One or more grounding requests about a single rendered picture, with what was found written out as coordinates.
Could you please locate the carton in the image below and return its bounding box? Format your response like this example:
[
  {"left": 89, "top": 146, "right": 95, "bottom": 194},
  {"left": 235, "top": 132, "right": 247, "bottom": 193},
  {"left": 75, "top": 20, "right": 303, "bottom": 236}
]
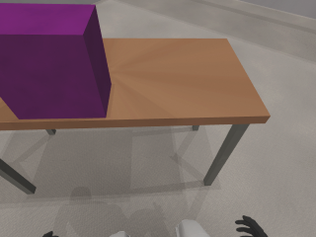
[{"left": 0, "top": 3, "right": 112, "bottom": 119}]

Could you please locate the robot right thigh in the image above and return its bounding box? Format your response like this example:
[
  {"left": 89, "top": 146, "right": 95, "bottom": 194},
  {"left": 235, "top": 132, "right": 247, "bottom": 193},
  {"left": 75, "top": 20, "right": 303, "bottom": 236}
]
[{"left": 175, "top": 219, "right": 210, "bottom": 237}]

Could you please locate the table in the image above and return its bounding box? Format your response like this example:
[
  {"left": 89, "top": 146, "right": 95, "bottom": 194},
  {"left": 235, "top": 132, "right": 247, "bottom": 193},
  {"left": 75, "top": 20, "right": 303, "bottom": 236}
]
[{"left": 0, "top": 38, "right": 271, "bottom": 195}]

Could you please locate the right robot hand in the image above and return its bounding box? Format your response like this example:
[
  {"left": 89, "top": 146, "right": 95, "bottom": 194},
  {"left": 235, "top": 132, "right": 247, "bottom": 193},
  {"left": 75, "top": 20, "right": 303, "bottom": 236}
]
[{"left": 235, "top": 215, "right": 268, "bottom": 237}]

